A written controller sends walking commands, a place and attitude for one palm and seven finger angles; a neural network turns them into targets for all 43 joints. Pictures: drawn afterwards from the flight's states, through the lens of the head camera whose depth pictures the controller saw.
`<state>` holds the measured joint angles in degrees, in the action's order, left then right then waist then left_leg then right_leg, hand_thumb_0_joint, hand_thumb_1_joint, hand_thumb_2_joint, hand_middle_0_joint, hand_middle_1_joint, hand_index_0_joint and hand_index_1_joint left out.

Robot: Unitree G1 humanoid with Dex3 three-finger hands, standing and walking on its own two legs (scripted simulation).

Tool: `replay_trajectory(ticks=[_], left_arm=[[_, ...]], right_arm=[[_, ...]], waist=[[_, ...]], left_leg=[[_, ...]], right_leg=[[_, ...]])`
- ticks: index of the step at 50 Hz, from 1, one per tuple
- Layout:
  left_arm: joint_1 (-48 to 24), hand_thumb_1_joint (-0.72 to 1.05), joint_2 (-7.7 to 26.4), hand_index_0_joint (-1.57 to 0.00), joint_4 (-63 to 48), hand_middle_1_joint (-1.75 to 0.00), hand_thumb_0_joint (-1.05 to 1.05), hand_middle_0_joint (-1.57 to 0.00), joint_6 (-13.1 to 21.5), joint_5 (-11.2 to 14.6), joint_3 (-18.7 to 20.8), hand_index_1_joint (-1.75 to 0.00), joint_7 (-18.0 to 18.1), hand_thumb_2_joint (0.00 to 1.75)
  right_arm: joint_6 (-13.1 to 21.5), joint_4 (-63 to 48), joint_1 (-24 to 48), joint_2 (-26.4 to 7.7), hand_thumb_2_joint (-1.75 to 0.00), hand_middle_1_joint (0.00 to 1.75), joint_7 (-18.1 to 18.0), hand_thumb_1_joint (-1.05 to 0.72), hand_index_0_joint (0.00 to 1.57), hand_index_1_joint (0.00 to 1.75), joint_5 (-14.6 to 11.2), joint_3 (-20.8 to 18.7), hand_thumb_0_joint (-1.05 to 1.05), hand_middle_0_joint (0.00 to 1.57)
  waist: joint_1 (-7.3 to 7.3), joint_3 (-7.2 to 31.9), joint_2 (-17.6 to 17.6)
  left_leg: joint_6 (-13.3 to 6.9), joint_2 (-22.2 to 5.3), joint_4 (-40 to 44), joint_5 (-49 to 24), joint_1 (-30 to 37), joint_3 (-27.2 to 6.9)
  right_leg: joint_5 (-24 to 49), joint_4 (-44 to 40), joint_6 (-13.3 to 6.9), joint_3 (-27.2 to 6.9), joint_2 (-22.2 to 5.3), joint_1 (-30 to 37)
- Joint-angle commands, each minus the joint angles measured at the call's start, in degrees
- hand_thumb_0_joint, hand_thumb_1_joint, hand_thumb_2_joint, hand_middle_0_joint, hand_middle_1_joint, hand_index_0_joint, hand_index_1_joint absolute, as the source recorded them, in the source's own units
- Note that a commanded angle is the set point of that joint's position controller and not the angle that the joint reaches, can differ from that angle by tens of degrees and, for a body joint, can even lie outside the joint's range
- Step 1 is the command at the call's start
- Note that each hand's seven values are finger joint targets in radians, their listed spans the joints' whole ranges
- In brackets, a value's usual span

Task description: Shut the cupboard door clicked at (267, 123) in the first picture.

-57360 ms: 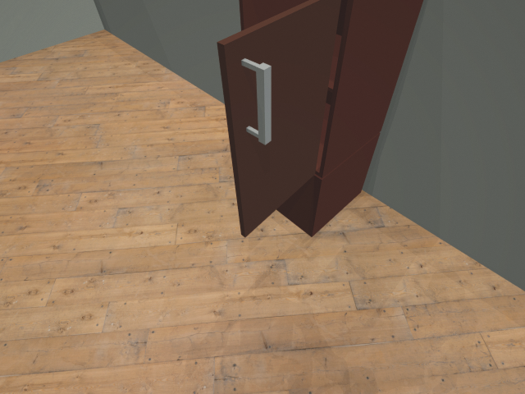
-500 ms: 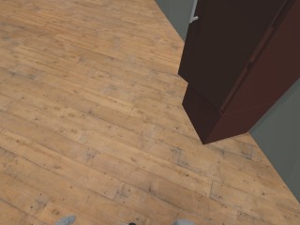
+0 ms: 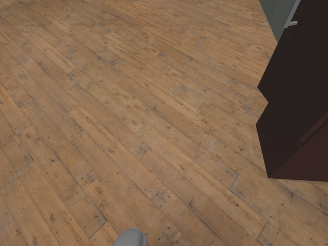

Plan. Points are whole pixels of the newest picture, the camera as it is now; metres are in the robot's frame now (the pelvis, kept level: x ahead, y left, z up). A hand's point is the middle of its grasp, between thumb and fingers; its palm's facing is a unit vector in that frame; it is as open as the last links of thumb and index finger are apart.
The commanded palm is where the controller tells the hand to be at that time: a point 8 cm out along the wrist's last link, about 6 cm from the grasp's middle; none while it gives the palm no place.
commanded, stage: walk to a spot facing it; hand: left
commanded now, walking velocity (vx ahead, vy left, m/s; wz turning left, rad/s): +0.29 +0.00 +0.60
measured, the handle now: (299, 3) +0.89 -0.46 +0.12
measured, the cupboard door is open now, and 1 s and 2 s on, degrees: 18 18 18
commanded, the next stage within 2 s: turn to face it in 1.42 s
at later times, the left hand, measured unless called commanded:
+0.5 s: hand (79, 239) +0.15 +0.25 -0.15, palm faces +0.23 -0.94 -0.24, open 7.4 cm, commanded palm none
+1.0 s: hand (113, 224) +0.19 +0.17 -0.17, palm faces +0.51 -0.84 -0.17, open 7.3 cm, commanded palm none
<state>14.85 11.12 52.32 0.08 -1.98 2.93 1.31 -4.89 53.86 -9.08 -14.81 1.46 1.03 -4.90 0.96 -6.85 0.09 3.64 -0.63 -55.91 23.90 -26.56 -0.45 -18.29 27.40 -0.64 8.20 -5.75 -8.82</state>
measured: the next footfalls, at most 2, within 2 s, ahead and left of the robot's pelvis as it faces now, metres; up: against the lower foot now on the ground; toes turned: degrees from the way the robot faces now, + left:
left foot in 0.16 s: +0.04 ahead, +0.16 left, +0.00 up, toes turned +11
right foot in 0.56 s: +0.29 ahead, -0.05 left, +0.00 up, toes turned +9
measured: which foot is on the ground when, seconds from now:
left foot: up 0.00-0.14, down 0.16-0.56, up 0.58-1.00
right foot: down 0.00-0.16, up 0.18-0.54, down 0.56-1.00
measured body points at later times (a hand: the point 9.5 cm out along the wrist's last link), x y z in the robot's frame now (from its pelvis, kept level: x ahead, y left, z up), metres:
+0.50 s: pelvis +0.10 +0.03 -0.01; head +0.13 +0.02 +0.44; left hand +0.14 +0.30 -0.14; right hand +0.16 -0.20 -0.16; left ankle +0.00 +0.15 -0.74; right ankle +0.24 -0.08 -0.71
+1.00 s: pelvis +0.29 +0.04 +0.00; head +0.32 +0.06 +0.45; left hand +0.16 +0.21 -0.15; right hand +0.46 -0.13 -0.15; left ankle +0.33 +0.22 -0.69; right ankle +0.25 -0.06 -0.74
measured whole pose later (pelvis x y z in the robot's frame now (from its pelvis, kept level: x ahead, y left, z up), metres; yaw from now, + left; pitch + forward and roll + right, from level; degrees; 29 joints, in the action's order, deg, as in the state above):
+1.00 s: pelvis +0.29 +0.04 +0.00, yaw +28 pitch +0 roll +0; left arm 21.4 6.5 59.9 4.8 -2.1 2.4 0.5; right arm -0.6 57.8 -8.9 -10.2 2.1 1.4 -3.5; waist -0.4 -4.8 -0.3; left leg -1.1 -4.4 -48.1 10.7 -34.3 3.6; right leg -17.8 18.1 -1.1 18.9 -2.6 0.1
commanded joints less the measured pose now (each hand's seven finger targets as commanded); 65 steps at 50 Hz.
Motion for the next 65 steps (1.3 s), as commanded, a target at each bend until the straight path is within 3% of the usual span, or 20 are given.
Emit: replay_trajectory(ticks=[1, 6, 8, 9, 14, 26, 27, 29, 31, 33, 35, 39, 50, 55, 56, 57, 58, 59, 62, 65], left_arm=[[6.89, 0.90, 12.90, -0.20, -1.40, -0.30, 0.00, -0.20, 1.32, -0.09, 4.18, -0.30, 0.21, 0.90], [4.31, 0.90, 13.45, -0.20, -0.78, -0.30, 0.00, -0.20, 1.63, 0.56, 4.66, -0.30, -0.83, 0.90], [-1.28, 0.90, 7.29, -0.20, -5.66, -0.30, 0.00, -0.20, 1.40, 0.86, 2.72, -0.30, -1.92, 0.90], [-7.67, 0.90, 8.64, -0.20, -8.27, -0.30, 0.00, -0.20, 0.89, 0.32, 2.61, -0.30, -1.61, 0.90], [-3.23, 0.90, 7.69, -0.20, -4.22, -0.30, 0.00, -0.20, 0.35, 0.04, 3.05, -0.30, -2.93, 0.90], [-0.18, 0.90, 6.64, -0.20, -3.39, -0.30, 0.00, -0.20, 2.16, 0.49, 2.86, -0.30, -3.49, 0.90], [7.33, 0.90, 9.03, -0.20, -1.03, -0.30, 0.00, -0.20, 2.94, 0.19, 3.54, -0.30, -3.16, 0.90], [17.95, 0.90, 18.20, -0.20, 1.58, -0.30, 0.00, -0.20, 3.49, -0.09, 5.50, -0.30, -1.69, 0.90], [7.14, 0.90, 12.18, -0.20, -0.38, -0.30, 0.00, -0.20, 3.76, 0.11, 4.15, -0.30, -1.02, 0.90], [-0.03, 0.90, 6.34, -0.20, -1.85, -0.30, 0.00, -0.20, 3.94, 0.16, 2.48, -0.30, -0.66, 0.90], [0.87, 0.90, 4.45, -0.20, -0.86, -0.30, 0.00, -0.20, 4.92, 0.24, 2.01, -0.30, -0.85, 0.90], [5.82, 0.90, 2.76, -0.20, 2.24, -0.30, 0.00, -0.20, 5.84, 0.36, 1.93, -0.30, -0.51, 0.90], [11.32, 0.90, 5.42, -0.20, 6.44, -0.30, 0.00, -0.20, 5.22, 0.19, 1.70, -0.30, -0.23, 0.90], [8.31, 0.90, 8.50, -0.20, 5.72, -0.30, 0.00, -0.20, 4.60, 0.82, 2.28, -0.30, -0.51, 0.90], [7.88, 0.90, 7.90, -0.20, 4.66, -0.30, 0.00, -0.20, 4.42, 1.23, 2.19, -0.30, -0.94, 0.90], [8.79, 0.90, 4.14, -0.20, 2.34, -0.30, 0.00, -0.20, 4.06, 1.64, 1.69, -0.30, -1.74, 0.90], [2.48, 0.90, 5.38, -0.20, -0.68, -0.30, 0.00, -0.20, 3.87, 1.40, 1.27, -0.30, -1.45, 0.90], [-0.99, 0.90, 4.80, -0.20, -2.33, -0.30, 0.00, -0.20, 3.69, 1.32, 1.55, -0.30, -1.07, 0.90], [3.39, 0.90, 2.72, -0.20, 1.69, -0.30, 0.00, -0.20, 2.48, -0.24, 1.63, -0.30, -1.55, 0.90], [4.73, 0.90, 1.20, -0.20, 2.45, -0.30, 0.00, -0.20, 1.18, -0.32, 1.30, -0.30, -1.90, 0.90]], right_arm=[[2.87, -7.49, 8.11, -2.07, -0.90, 0.30, 0.57, -0.90, 0.20, 0.30, -0.11, 0.64, 0.00, 0.20], [5.00, -4.69, -1.78, -3.49, -0.90, 0.30, 0.26, -0.90, 0.20, 0.30, 0.16, 0.41, 0.00, 0.20], [5.35, -1.53, -14.82, -15.52, -0.90, 0.30, -0.91, -0.90, 0.20, 0.30, 0.82, -2.65, 0.00, 0.20], [5.02, 0.14, -18.53, -14.85, -0.90, 0.30, -1.43, -0.90, 0.20, 0.30, 0.55, -2.39, 0.00, 0.20], [6.89, -3.85, -5.50, -7.67, -0.90, 0.30, -2.23, -0.90, 0.20, 0.30, 0.45, 0.30, 0.00, 0.20], [7.53, -0.17, -7.96, -7.07, -0.90, 0.30, -2.17, -0.90, 0.20, 0.30, 0.46, 0.23, 0.00, 0.20], [7.63, 0.15, -8.06, -5.85, -0.90, 0.30, -1.93, -0.90, 0.20, 0.30, 0.08, 0.40, 0.00, 0.20], [8.09, -1.96, -10.86, -0.05, -0.90, 0.30, -1.53, -0.90, 0.20, 0.30, -0.71, 1.19, 0.00, 0.20], [7.82, -0.15, -10.07, -1.97, -0.90, 0.30, -1.04, -0.90, 0.20, 0.30, 0.39, 0.19, 0.00, 0.20], [6.86, 2.04, -10.36, -0.03, -0.90, 0.30, -0.67, -0.90, 0.20, 0.30, 0.65, 0.47, 0.00, 0.20], [6.00, 3.18, -11.88, 2.37, -0.90, 0.30, -0.23, -0.90, 0.20, 0.30, 0.58, 0.85, 0.00, 0.20], [5.29, 2.58, -8.70, 3.44, -0.90, 0.30, 0.12, -0.90, 0.20, 0.30, 0.65, 0.80, 0.00, 0.20], [6.32, -2.52, 6.63, 2.97, -0.90, 0.30, 1.35, -0.90, 0.20, 0.30, 0.32, 1.79, 0.00, 0.20], [7.14, 0.43, -6.61, -0.61, -0.90, 0.30, 0.25, -0.90, 0.20, 0.30, 0.77, 0.65, 0.00, 0.20], [7.32, 1.92, -14.26, -4.28, -0.90, 0.30, -0.31, -0.90, 0.20, 0.30, 1.09, -0.36, 0.00, 0.20], [7.69, 2.67, -19.49, -12.13, -0.90, 0.30, -1.03, -0.90, 0.20, 0.30, 1.50, -2.12, 0.00, 0.20], [7.19, 3.13, -20.91, -13.15, -0.90, 0.30, -1.96, -0.90, 0.20, 0.30, 0.33, -2.28, 0.00, 0.20], [6.91, 2.61, -18.02, -12.50, -0.90, 0.30, -2.49, -0.90, 0.20, 0.30, 0.10, -2.11, 0.00, 0.20], [8.57, -0.43, -7.02, -3.87, -0.90, 0.30, -2.90, -0.90, 0.20, 0.30, 0.38, 0.64, 0.00, 0.20], [9.16, 0.65, -7.91, -2.57, -0.90, 0.30, -3.01, -0.90, 0.20, 0.30, 0.12, 1.43, 0.00, 0.20]], waist=[[-4.80, 6.93, 12.76], [1.06, 9.04, 6.69], [8.21, 12.38, -21.81], [9.25, 9.59, -12.49], [0.82, -0.35, -9.66], [-3.32, 2.52, -4.75], [-6.68, 5.67, 0.90], [-8.91, 13.97, 25.00], [-4.10, 6.19, 16.40], [0.08, 3.81, 7.24], [1.18, 4.25, 6.79], [0.25, 3.56, 5.75], [-2.68, 0.63, 6.19], [4.75, 7.74, 4.48], [8.43, 13.30, 0.03], [8.72, 18.54, -17.23], [9.25, 19.62, -10.70], [6.95, 12.34, -2.29], [0.40, 6.23, -5.78], [-1.22, 4.73, -4.96]], left_leg=[[-1.43, -0.28, 9.15, 3.27, -4.36, 4.24], [-4.18, 2.59, 32.38, -5.29, 20.80, 7.76], [-15.61, -20.90, 38.13, -15.90, 41.88, -27.28], [-19.51, -23.75, 38.77, -18.97, 38.92, -27.35], [-14.20, -12.44, 44.94, -5.05, 17.85, -14.73], [-13.25, -9.31, 37.13, -6.97, 9.49, -9.82], [-11.53, -5.34, 26.34, -8.60, 4.88, -7.17], [-7.92, 5.56, -11.99, 11.72, -10.66, -2.40], [-7.90, -0.41, -22.51, -0.96, -13.40, -6.01], [-6.29, -3.89, -20.43, -9.15, -8.21, -4.99], [-5.25, -3.30, -17.26, -12.45, -6.97, -2.98], [-3.84, -3.98, -11.58, -14.70, -12.23, -0.73], [-6.34, -3.60, 12.81, -11.39, -11.84, 5.41], [-9.93, 3.84, 21.65, -10.43, 13.59, 10.76], [-12.16, 0.09, 24.75, -12.57, 29.06, 3.90], [-19.52, -17.48, 30.48, -18.51, 41.47, -25.51], [-23.34, -22.38, 36.01, -26.55, 43.50, -34.57], [-23.32, -23.31, 37.17, -25.08, 36.22, -30.76], [-15.72, -14.34, 40.93, -14.28, 16.05, -15.93], [-16.07, -11.27, 43.66, -18.54, 14.00, -10.83]], right_leg=[[24.16, -6.61, -6.89, -9.88, -15.28, 12.63], [17.57, 5.72, -2.21, -1.44, -12.85, 0.00], [-18.12, 36.32, 4.41, 3.45, -0.08, -32.14], [-17.48, 41.26, 3.02, -4.23, -1.60, -36.82], [0.93, 37.13, 3.77, -7.14, -2.77, -28.78], [8.15, 6.71, 2.96, -3.13, 3.37, -2.33], [5.10, 2.54, 2.00, -5.27, 3.24, 8.57], [-19.66, -17.95, -5.55, -44.02, -22.68, 18.47], [-29.05, -21.24, -5.21, -40.70, -20.08, 4.84], [-13.26, -19.30, -3.57, -21.56, -15.64, -4.20], [1.59, -18.09, -2.54, -9.37, -11.94, -4.34], [16.30, -17.37, -3.64, -2.98, -11.52, 2.22], [33.89, -13.10, -5.31, 3.70, -15.30, 14.82], [49.32, 9.16, -3.08, 10.08, -12.92, 8.58], [37.32, 23.41, -1.20, 10.30, -10.47, -2.31], [-5.16, 44.68, 2.35, 8.52, -0.37, -21.65], [-14.41, 51.95, 1.49, -1.61, 1.82, -29.69], [-11.34, 53.17, 0.98, -5.04, -0.73, -31.75], [-1.68, 44.29, 1.46, -8.35, -4.03, -23.66], [2.18, 36.49, 2.53, -7.12, -2.67, -21.96]])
